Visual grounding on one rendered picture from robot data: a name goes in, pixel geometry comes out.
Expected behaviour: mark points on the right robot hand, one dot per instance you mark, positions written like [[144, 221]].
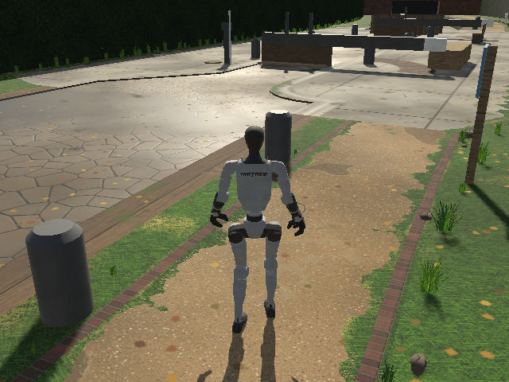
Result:
[[300, 224]]

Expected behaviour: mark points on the robot right forearm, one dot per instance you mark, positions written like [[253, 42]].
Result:
[[294, 210]]

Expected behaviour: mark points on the robot left forearm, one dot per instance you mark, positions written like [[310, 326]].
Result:
[[217, 206]]

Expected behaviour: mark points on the right robot upper arm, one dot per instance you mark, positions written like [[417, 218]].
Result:
[[283, 181]]

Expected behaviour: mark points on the robot right shin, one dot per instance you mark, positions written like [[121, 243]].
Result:
[[271, 283]]

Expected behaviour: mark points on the left robot upper arm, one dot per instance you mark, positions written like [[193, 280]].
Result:
[[225, 180]]

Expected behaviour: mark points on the robot right thigh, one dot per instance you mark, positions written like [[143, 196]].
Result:
[[273, 236]]

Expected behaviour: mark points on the left robot hand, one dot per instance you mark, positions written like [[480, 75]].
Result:
[[215, 222]]

